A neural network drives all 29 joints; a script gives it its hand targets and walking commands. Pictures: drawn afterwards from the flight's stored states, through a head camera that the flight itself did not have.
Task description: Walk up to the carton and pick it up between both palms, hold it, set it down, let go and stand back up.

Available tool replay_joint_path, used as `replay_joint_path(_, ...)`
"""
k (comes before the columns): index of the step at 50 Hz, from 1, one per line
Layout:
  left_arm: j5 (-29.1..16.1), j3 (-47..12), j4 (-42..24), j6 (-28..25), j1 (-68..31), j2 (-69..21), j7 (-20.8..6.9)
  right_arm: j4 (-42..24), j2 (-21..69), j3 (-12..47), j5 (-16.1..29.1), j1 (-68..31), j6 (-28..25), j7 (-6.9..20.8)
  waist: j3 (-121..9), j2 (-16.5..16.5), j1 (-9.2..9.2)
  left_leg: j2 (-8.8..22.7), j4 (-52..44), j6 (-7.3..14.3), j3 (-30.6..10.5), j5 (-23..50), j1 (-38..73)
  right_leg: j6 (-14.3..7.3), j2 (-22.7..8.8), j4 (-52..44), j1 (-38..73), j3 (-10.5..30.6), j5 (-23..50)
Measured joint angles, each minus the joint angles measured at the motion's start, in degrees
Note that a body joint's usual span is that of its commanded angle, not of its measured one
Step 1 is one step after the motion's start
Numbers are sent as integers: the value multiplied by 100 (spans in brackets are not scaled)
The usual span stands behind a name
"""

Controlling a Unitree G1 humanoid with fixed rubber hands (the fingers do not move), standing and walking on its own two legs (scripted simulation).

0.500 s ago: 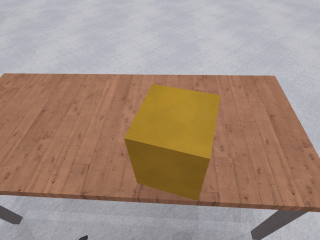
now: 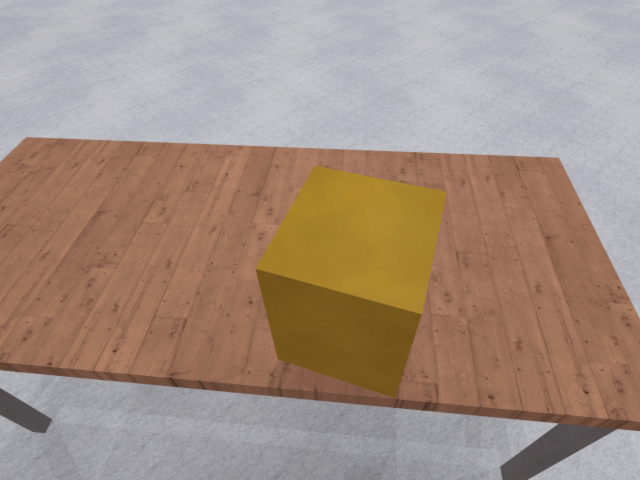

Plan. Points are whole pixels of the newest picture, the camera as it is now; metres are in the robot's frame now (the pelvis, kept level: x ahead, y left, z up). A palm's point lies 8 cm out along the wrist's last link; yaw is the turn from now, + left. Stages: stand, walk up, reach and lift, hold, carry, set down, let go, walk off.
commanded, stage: stand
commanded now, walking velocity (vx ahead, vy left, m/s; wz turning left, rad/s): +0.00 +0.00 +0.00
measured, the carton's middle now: (355, 282) +0.41 -0.02 -0.02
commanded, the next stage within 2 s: none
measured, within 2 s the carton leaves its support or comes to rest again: neither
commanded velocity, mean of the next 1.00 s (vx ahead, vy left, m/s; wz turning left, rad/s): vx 0.00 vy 0.00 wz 0.00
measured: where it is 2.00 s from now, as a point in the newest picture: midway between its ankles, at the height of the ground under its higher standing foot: outside the picture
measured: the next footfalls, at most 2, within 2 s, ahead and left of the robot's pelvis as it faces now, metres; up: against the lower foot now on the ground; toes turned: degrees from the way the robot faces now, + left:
none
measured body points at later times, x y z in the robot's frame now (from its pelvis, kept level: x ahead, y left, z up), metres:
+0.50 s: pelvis +0.00 -0.01 +0.00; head +0.01 -0.01 +0.45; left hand -0.01 +0.22 -0.15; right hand +0.02 -0.24 -0.16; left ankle +0.01 +0.14 -0.74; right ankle -0.02 -0.12 -0.74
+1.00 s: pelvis -0.01 -0.02 +0.00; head +0.01 -0.02 +0.45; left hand -0.03 +0.20 -0.16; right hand -0.02 -0.24 -0.16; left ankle +0.01 +0.14 -0.74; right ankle -0.02 -0.12 -0.74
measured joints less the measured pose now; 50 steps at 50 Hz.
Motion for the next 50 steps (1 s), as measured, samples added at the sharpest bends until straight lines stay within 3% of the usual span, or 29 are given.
replay_joint_path(32, -32, -1, 1151, 36, -90, -327, 82, 804, 203, 74, 29, 22, -8, -223, 195, 45, -34, 90, -69, -117, -151, 9, 227, -110, 102, -111, 296, -152, -19)
replay_joint_path(50, -10, -8, 1341, 38, -135, -358, 109, 1057, 311, 82, 18, 81, 42, -276, 234, -52, -73, 171, -69, -196, -206, 75, 130, -192, 189, -139, 220, -201, 45)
